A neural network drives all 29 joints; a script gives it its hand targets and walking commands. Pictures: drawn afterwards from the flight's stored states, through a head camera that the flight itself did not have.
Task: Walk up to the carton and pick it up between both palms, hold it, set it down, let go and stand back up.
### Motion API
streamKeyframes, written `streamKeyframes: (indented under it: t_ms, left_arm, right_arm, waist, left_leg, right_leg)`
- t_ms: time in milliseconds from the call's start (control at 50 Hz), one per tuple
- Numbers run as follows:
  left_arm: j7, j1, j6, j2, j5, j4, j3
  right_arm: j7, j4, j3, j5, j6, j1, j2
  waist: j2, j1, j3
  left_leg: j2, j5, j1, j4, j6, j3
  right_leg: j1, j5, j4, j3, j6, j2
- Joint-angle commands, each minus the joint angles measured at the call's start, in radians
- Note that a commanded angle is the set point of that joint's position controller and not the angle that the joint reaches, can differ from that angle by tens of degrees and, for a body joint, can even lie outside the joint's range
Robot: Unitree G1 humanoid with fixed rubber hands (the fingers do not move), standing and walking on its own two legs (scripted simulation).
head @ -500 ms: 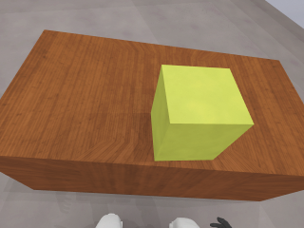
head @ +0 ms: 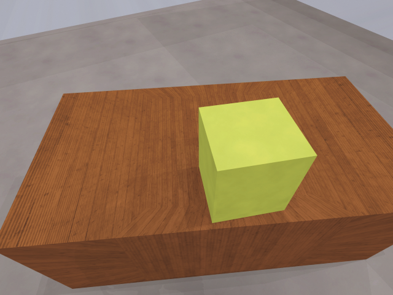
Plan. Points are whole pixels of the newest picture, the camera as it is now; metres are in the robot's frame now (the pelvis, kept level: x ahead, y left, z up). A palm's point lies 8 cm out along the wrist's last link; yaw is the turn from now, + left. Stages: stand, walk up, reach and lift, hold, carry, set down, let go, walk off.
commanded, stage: walk up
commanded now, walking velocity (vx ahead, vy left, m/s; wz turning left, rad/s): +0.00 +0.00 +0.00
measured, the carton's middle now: (244, 162) +0.47 -0.14 -0.08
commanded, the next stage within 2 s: none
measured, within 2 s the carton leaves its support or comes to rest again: neither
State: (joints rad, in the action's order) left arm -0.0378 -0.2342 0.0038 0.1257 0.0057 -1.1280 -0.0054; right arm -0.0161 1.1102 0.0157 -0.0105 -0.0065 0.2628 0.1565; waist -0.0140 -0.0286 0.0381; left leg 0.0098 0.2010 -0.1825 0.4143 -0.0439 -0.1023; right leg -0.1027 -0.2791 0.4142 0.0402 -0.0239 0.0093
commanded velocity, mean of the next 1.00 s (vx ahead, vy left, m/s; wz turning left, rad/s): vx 0.00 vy -0.05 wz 0.02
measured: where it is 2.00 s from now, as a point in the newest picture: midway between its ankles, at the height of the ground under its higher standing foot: outside the picture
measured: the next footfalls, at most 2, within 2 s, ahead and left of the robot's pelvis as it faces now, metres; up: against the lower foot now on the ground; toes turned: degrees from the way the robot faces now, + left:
right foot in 0.46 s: +0.01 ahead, -0.23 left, +0.00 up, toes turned -3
left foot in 0.80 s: -0.03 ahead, -0.02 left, +0.00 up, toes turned +3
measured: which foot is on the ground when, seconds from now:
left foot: down 0.00-0.48, up 0.50-0.78, down 0.80-1.00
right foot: down 0.00-0.10, up 0.12-0.44, down 0.46-1.00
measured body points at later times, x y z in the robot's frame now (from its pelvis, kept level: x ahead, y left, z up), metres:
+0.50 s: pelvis -0.03 -0.10 -0.01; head +0.00 -0.12 +0.43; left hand +0.01 +0.14 -0.16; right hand -0.04 -0.34 -0.18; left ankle +0.02 +0.08 -0.74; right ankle -0.03 -0.23 -0.74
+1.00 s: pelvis -0.03 -0.14 +0.00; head -0.03 -0.13 +0.45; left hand -0.02 +0.08 -0.17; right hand -0.04 -0.35 -0.16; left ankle -0.07 -0.03 -0.74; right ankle -0.03 -0.23 -0.74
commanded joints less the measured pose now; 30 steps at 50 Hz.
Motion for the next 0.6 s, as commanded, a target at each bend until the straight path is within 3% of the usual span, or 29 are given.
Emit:
streamKeyframes:
  t_ms: [0,20,40,60,80,100,120,160,200,240,300,360,380,400,420,440,460,480,500,520,540,580]
  left_arm:
    - [0.004,-0.073,-0.019,0.081,-0.006,0.013,-0.002]
    - [0.005,-0.082,-0.019,0.081,-0.007,0.008,0.000]
    - [0.005,-0.048,0.010,0.224,0.015,0.029,-0.056]
    - [0.007,-0.032,0.023,0.210,0.022,0.054,-0.052]
    - [0.010,-0.038,0.036,0.188,0.027,0.060,-0.054]
    - [0.015,-0.039,0.043,0.162,0.030,0.069,-0.053]
    - [0.020,-0.047,0.043,0.138,0.032,0.073,-0.048]
    - [0.027,-0.040,0.039,0.117,0.041,0.075,-0.050]
    - [0.028,-0.040,0.039,0.113,0.040,0.085,-0.053]
    - [0.025,-0.066,0.039,0.104,0.027,0.086,-0.050]
    - [0.023,-0.062,0.037,0.128,0.014,0.102,-0.055]
    - [0.021,-0.041,0.034,0.139,0.009,0.126,-0.058]
    - [0.023,-0.072,0.008,0.065,-0.010,0.136,-0.028]
    - [0.018,-0.120,-0.011,0.109,-0.007,0.107,-0.036]
    - [0.015,-0.172,-0.025,0.176,-0.004,0.082,-0.048]
    - [0.012,-0.206,-0.029,0.228,0.005,0.078,-0.049]
    - [0.007,-0.175,-0.019,0.266,0.008,0.082,-0.045]
    - [0.006,-0.083,-0.013,0.229,0.010,0.106,-0.034]
    - [0.007,0.010,-0.015,0.178,0.015,0.132,-0.020]
    - [0.005,0.072,-0.020,0.165,0.023,0.160,-0.019]
    - [-0.001,0.085,-0.026,0.171,0.027,0.176,-0.021]
    - [0.001,0.001,-0.037,0.145,0.016,0.155,-0.023]
  right_arm:
    - [-0.004,-0.001,-0.004,0.001,0.025,0.055,0.072]
    - [-0.006,0.003,-0.002,0.001,0.025,0.059,0.066]
    - [-0.030,-0.054,-0.053,-0.025,0.022,0.097,0.204]
    - [-0.044,-0.040,-0.076,-0.032,0.015,0.156,0.273]
    - [-0.053,-0.030,-0.081,-0.031,0.010,0.176,0.267]
    - [-0.057,-0.031,-0.084,-0.031,0.006,0.168,0.248]
    - [-0.057,-0.042,-0.084,-0.033,0.006,0.150,0.221]
    - [-0.050,-0.041,-0.076,-0.042,0.007,0.145,0.153]
    - [-0.043,-0.052,-0.077,-0.044,0.007,0.118,0.149]
    - [-0.037,-0.074,-0.087,-0.046,0.012,0.062,0.171]
    - [-0.037,-0.084,-0.107,-0.045,0.014,0.041,0.213]
    - [-0.036,-0.063,-0.131,-0.049,-0.001,0.085,0.223]
    - [-0.028,-0.013,-0.094,-0.011,-0.014,0.084,0.131]
    - [-0.021,-0.013,-0.087,-0.015,-0.016,0.108,0.108]
    - [-0.015,-0.021,-0.080,-0.019,-0.019,0.131,0.081]
    - [-0.014,-0.043,-0.068,-0.008,-0.024,0.132,0.033]
    - [-0.021,-0.063,-0.084,0.003,-0.040,0.096,0.069]
    - [-0.016,-0.074,-0.091,0.005,-0.048,0.062,0.106]
    - [-0.004,-0.056,-0.086,0.006,-0.048,0.052,0.103]
    - [0.006,-0.030,-0.078,0.004,-0.045,0.091,0.082]
    - [0.009,-0.004,-0.069,-0.002,-0.042,0.142,0.065]
    - [-0.003,-0.003,-0.066,-0.015,-0.036,0.112,0.073]
  waist:
    - [-0.002,0.020,0.063]
    - [-0.016,0.022,0.064]
    - [0.076,-0.033,0.096]
    - [-0.044,-0.045,0.080]
    - [-0.093,-0.044,0.077]
    - [-0.111,-0.034,0.066]
    - [-0.106,-0.026,0.044]
    - [-0.123,-0.017,0.030]
    - [-0.138,-0.009,0.016]
    - [-0.188,0.009,-0.007]
    - [-0.228,0.004,-0.047]
    - [-0.274,-0.024,-0.058]
    - [-0.326,0.034,-0.099]
    - [-0.186,0.027,-0.094]
    - [0.013,0.028,-0.082]
    - [0.250,0.026,-0.066]
    - [0.374,0.031,-0.041]
    - [0.405,0.018,0.033]
    - [0.348,-0.006,0.090]
    - [0.307,-0.037,0.096]
    - [0.306,-0.058,0.065]
    - [0.273,-0.022,0.016]
  left_leg:
    - [-0.109,-0.036,-0.018,-0.121,0.011,0.129]
    - [-0.112,-0.027,-0.012,-0.127,0.010,0.134]
    - [-0.289,0.007,0.095,-0.127,-0.030,0.295]
    - [-0.440,0.032,0.121,-0.182,-0.097,0.459]
    - [-0.519,0.048,0.056,-0.212,-0.148,0.506]
    - [-0.531,0.054,0.005,-0.219,-0.178,0.506]
    - [-0.500,0.066,-0.036,-0.223,-0.187,0.464]
    - [-0.411,0.119,-0.113,-0.243,-0.158,0.416]
    - [-0.365,0.114,-0.117,-0.227,-0.133,0.374]
    - [-0.335,0.042,-0.080,-0.191,-0.119,0.305]
    - [-0.313,-0.053,-0.036,-0.141,-0.100,0.219]
    - [-0.317,-0.118,-0.053,-0.097,-0.094,0.241]
    - [-0.159,-0.106,-0.076,-0.017,-0.068,0.132]
    - [-0.105,-0.043,-0.108,0.087,-0.036,0.094]
    - [-0.052,0.129,-0.221,0.201,0.001,0.064]
    - [-0.006,0.346,-0.320,0.314,0.042,0.041]
    - [-0.037,0.356,-0.222,0.375,0.030,0.126]
    - [-0.063,0.318,-0.183,0.425,0.029,0.150]
    - [-0.068,0.264,-0.203,0.437,0.023,0.155]
    - [-0.059,0.228,-0.260,0.447,0.023,0.138]
    - [-0.059,0.222,-0.309,0.456,0.025,0.119]
    - [-0.065,0.217,-0.246,0.470,0.037,0.116]
  right_leg:
    - [-0.052,0.087,-0.126,-0.111,-0.027,-0.126]
    - [-0.060,0.082,-0.122,-0.111,-0.026,-0.124]
    - [-0.267,-0.010,0.083,0.002,0.006,-0.042]
    - [-0.374,-0.139,0.262,0.029,0.028,-0.031]
    - [-0.379,-0.214,0.426,-0.004,0.035,-0.050]
    - [-0.371,-0.214,0.519,-0.037,0.037,-0.063]
    - [-0.360,-0.200,0.577,-0.062,0.043,-0.073]
    - [-0.332,-0.126,0.609,-0.100,0.051,-0.080]
    - [-0.339,-0.084,0.619,-0.085,0.063,-0.070]
    - [-0.346,-0.073,0.552,-0.058,0.075,-0.068]
    - [-0.307,-0.097,0.380,-0.017,0.085,-0.079]
    - [-0.214,-0.115,0.174,0.021,0.084,-0.076]
    - [-0.055,0.045,-0.041,0.016,0.075,-0.078]
    - [0.008,0.155,-0.124,0.030,0.094,-0.050]
    - [0.061,0.191,-0.157,-0.114,0.101,-0.164]
    - [0.017,0.216,-0.183,-0.332,0.068,-0.327]
    - [-0.206,-0.018,-0.252,-0.409,-0.027,-0.379]
    - [-0.323,-0.201,-0.307,-0.409,-0.066,-0.348]
    - [-0.312,-0.164,-0.308,-0.297,-0.067,-0.287]
    - [-0.224,0.017,-0.246,-0.189,-0.054,-0.241]
    - [-0.130,0.229,-0.177,-0.128,-0.051,-0.243]
    - [-0.122,0.430,-0.130,-0.137,-0.084,-0.260]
